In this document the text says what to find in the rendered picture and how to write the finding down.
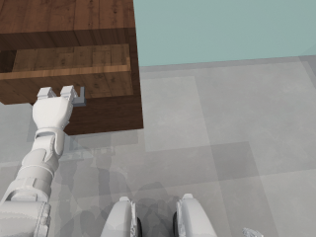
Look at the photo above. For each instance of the robot left thigh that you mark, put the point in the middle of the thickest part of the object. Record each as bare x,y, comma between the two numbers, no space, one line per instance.
122,217

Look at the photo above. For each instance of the robot left hand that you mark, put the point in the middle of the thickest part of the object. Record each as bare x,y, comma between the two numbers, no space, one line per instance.
52,111

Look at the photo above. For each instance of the left robot upper arm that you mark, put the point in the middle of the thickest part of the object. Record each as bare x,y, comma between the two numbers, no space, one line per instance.
24,218

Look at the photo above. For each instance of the left robot forearm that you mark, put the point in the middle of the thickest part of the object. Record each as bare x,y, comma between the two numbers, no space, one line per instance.
33,181

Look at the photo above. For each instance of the robot right shin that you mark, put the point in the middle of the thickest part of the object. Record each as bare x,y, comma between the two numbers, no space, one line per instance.
181,229

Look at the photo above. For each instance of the handle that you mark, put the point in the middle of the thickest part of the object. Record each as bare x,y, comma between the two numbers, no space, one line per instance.
80,101

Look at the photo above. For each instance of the drawer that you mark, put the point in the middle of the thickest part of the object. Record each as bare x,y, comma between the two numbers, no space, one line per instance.
104,71

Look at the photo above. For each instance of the cabinet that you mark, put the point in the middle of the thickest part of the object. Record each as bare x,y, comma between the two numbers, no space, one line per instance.
36,24

